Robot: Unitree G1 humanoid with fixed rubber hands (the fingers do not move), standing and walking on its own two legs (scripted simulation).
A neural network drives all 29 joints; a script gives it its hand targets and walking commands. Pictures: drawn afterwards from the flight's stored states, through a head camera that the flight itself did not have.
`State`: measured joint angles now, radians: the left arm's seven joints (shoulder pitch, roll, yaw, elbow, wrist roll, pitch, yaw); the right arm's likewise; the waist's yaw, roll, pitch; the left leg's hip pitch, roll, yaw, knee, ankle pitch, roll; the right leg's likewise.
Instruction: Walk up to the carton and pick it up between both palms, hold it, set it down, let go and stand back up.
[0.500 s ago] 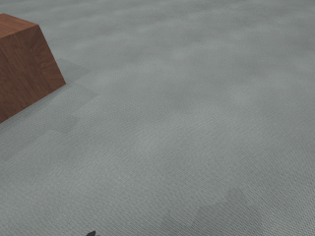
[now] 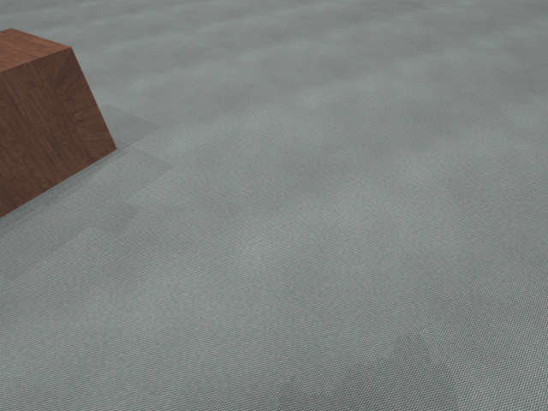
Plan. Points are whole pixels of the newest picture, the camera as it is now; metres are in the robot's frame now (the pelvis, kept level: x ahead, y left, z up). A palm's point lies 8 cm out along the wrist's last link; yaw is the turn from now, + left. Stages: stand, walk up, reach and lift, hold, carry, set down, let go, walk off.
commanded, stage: stand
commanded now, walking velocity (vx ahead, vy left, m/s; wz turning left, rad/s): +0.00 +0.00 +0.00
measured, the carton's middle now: out of the picture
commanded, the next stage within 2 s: walk up in 0.74 s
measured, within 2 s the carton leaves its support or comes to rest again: neither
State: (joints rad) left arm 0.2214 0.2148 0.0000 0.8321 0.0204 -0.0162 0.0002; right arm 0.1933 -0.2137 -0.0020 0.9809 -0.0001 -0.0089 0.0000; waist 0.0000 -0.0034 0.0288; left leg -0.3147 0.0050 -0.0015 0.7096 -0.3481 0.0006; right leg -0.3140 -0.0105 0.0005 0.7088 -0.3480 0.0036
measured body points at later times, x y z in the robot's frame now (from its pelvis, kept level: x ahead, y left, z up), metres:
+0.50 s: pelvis -0.01 +0.00 +0.00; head +0.00 +0.00 +0.45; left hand +0.10 +0.24 -0.13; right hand +0.07 -0.25 -0.14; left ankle +0.02 +0.12 -0.72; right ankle +0.02 -0.12 -0.72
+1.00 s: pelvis +0.00 +0.00 +0.00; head +0.01 +0.01 +0.45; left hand +0.09 +0.26 -0.13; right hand +0.08 -0.25 -0.14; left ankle +0.02 +0.12 -0.70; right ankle +0.02 -0.12 -0.72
